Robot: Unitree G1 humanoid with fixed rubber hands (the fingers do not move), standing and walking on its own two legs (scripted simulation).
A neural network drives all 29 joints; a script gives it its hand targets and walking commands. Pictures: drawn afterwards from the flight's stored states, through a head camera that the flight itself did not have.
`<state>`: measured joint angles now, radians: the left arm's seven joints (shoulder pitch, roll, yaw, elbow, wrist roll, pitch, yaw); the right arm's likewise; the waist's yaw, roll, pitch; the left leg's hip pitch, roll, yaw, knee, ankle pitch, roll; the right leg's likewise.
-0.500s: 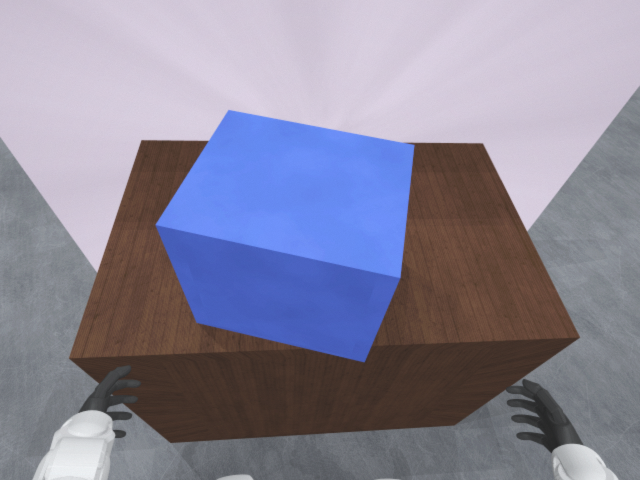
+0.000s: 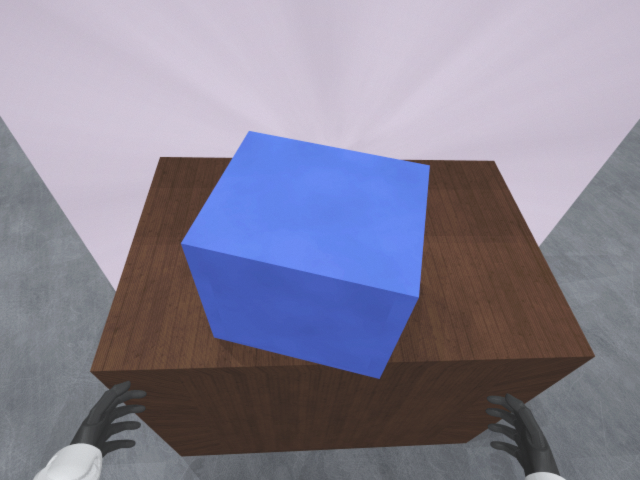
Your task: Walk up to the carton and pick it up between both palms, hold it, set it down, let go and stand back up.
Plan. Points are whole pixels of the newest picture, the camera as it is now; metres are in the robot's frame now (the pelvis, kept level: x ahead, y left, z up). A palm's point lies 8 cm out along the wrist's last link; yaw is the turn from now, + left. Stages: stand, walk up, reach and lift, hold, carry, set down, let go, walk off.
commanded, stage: reach and lift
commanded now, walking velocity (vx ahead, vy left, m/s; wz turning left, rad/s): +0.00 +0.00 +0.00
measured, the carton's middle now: (315, 256) +0.43 +0.03 -0.02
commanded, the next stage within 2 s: none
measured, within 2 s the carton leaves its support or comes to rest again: neither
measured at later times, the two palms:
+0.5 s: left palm (74, 433) +0.17 +0.30 -0.04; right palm (501, 445) +0.18 -0.21 -0.05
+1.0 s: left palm (61, 435) +0.16 +0.30 -0.02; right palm (482, 455) +0.16 -0.17 -0.03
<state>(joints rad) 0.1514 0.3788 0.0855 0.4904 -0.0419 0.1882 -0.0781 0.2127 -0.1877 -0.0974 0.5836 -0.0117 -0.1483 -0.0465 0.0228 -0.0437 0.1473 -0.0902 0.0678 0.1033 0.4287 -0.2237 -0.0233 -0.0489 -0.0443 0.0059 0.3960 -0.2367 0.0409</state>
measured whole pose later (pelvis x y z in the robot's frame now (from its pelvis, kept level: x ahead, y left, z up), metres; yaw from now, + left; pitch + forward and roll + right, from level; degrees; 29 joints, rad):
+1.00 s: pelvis +0.01 +0.00 +0.00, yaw +2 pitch -8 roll -1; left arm 0.27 0.52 0.02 0.40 -0.30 -0.29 -0.26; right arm 0.40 0.02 0.05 0.39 0.15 -0.41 -0.27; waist 0.07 -0.04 0.15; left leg -0.08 0.08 0.07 0.50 -0.28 -0.03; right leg 0.01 -0.03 -0.02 0.40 -0.27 0.03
